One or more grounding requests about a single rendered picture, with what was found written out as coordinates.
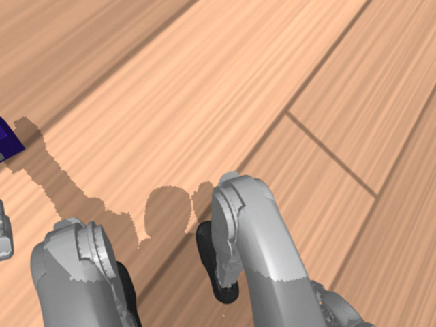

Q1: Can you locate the left robot arm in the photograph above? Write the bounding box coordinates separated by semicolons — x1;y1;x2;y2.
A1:
0;199;14;261

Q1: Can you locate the left robot foot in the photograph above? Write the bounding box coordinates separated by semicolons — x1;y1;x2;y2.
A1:
116;261;142;327

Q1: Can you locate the cube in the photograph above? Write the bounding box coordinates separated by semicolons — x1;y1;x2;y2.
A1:
0;117;26;163

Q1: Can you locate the right robot foot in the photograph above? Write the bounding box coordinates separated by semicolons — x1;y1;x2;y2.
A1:
196;221;239;304

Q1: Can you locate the right robot hand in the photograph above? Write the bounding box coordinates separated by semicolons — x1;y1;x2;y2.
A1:
311;280;365;327

